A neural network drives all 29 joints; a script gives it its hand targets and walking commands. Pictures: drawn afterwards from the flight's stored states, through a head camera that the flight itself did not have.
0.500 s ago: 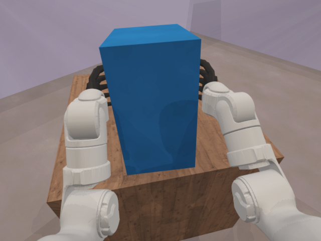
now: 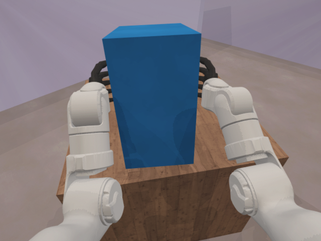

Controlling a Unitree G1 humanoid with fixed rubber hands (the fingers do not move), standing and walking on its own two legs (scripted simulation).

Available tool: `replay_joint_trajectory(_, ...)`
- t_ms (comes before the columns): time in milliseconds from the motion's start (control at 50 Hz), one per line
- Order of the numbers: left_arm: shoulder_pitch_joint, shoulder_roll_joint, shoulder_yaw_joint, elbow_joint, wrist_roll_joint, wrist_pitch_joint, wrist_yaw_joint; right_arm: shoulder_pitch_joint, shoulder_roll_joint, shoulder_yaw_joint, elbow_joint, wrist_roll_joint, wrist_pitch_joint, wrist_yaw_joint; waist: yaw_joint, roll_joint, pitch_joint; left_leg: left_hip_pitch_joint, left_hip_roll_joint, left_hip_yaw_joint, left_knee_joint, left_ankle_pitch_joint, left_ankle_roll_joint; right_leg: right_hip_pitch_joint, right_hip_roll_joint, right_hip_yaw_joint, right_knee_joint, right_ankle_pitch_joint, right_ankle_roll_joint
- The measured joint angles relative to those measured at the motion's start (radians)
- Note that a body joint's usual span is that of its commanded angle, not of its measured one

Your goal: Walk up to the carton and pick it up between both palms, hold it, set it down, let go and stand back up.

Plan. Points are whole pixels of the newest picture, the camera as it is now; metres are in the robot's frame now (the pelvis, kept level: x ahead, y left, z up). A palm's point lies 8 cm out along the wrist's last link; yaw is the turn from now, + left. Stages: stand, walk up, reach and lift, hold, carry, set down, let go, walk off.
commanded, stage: hold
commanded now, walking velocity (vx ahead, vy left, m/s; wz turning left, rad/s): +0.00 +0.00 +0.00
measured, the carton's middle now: (154, 91) +0.41 +0.00 +0.23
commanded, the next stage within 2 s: set down in 1.26 s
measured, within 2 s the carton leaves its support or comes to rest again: neither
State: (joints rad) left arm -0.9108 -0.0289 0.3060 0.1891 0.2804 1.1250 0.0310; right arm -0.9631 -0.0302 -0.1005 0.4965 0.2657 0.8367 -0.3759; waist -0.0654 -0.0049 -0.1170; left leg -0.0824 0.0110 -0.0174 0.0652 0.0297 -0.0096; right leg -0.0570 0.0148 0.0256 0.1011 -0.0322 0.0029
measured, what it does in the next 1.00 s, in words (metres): stands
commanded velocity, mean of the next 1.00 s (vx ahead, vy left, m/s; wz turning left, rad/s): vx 0.00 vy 0.00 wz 0.00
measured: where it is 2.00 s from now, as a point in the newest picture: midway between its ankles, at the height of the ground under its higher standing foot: outside the picture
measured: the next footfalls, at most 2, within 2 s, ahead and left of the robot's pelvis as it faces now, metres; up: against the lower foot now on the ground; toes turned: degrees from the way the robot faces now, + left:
none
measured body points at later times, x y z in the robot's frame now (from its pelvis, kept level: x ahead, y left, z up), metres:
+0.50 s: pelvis +0.00 +0.00 -0.01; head -0.08 +0.03 +0.44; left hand +0.38 +0.14 +0.28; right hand +0.38 -0.12 +0.30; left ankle +0.04 +0.13 -0.76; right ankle +0.02 -0.12 -0.76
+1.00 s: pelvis +0.01 +0.00 -0.01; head -0.06 +0.03 +0.44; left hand +0.38 +0.14 +0.28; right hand +0.38 -0.12 +0.29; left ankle +0.04 +0.13 -0.76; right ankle +0.02 -0.12 -0.76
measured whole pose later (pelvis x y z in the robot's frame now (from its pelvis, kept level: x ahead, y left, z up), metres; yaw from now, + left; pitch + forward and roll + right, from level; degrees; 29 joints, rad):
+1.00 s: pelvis +0.01 +0.00 -0.01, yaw +4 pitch -5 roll -1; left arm -0.87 -0.04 0.27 0.08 0.33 1.08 0.00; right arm -0.97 -0.08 -0.04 0.46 0.43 0.77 -0.45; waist -0.15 -0.05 -0.11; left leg -0.10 0.01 -0.07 0.32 -0.13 -0.02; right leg 0.02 0.02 -0.04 0.22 -0.14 -0.01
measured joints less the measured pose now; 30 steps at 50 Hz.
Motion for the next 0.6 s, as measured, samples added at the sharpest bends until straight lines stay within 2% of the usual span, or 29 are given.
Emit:
replay_joint_trajectory(40, 0.003, 0.001, 0.001, 0.000, -0.005, -0.013, 0.001, 0.002, 0.000, 0.001, 0.000, 0.003, -0.013, -0.003, -0.003, 0.000, 0.002, -0.010, -0.001, -0.004, 0.008, 0.001, 0.000, -0.005, 0.000, -0.004, 0.003, 0.000, -0.001)
replay_joint_trajectory(80, 0.044, 0.007, -0.033, -0.099, -0.029, -0.043, 0.008, 0.039, -0.009, 0.038, -0.103, 0.042, -0.040, -0.034, -0.021, 0.000, 0.001, -0.060, 0.001, -0.022, 0.095, -0.038, -0.002, -0.018, 0.004, -0.022, 0.025, -0.010, -0.006)
replay_joint_trajectory(120, 0.059, 0.002, -0.037, -0.148, -0.024, -0.078, -0.007, 0.057, -0.018, 0.057, -0.165, 0.068, -0.062, -0.061, -0.031, -0.002, -0.008, -0.085, 0.007, -0.030, 0.170, -0.082, -0.006, -0.019, 0.011, -0.030, 0.051, -0.027, -0.009)
replay_joint_trajectory(160, 0.029, -0.001, -0.029, -0.123, -0.004, -0.083, -0.014, 0.035, -0.029, 0.052, -0.141, 0.087, -0.070, -0.064, -0.044, -0.013, -0.012, -0.080, 0.008, -0.041, 0.214, -0.109, -0.004, -0.004, 0.015, -0.041, 0.081, -0.051, -0.011)
replay_joint_trajectory(280, -0.082, 0.004, 0.007, 0.051, 0.060, -0.076, -0.032, -0.083, -0.045, -0.011, 0.060, 0.108, -0.075, -0.044, -0.071, -0.065, -0.018, -0.039, -0.004, -0.058, 0.242, -0.132, -0.009, 0.025, 0.004, -0.065, 0.154, -0.107, -0.014)
replay_joint_trajectory(360, -0.079, 0.004, 0.016, 0.078, 0.079, -0.089, -0.046, -0.122, -0.049, -0.014, 0.128, 0.115, -0.086, -0.045, -0.075, -0.070, -0.022, -0.039, -0.006, -0.060, 0.248, -0.136, -0.009, 0.023, 0.001, -0.069, 0.165, -0.115, -0.013)
replay_joint_trajectory(460, -0.035, 0.003, 0.006, 0.042, 0.074, -0.095, -0.049, -0.112, -0.045, 0.007, 0.128, 0.123, -0.097, -0.047, -0.075, -0.059, -0.017, -0.047, -0.006, -0.061, 0.252, -0.138, -0.009, 0.022, 0.002, -0.071, 0.159, -0.113, -0.012)
replay_joint_trajectory(600, 0.014, 0.006, -0.019, -0.020, 0.039, -0.085, -0.029, -0.052, -0.039, 0.035, 0.055, 0.132, -0.097, -0.055, -0.076, -0.046, -0.010, -0.060, -0.001, -0.063, 0.263, -0.145, -0.010, 0.021, 0.007, -0.074, 0.144, -0.107, -0.013)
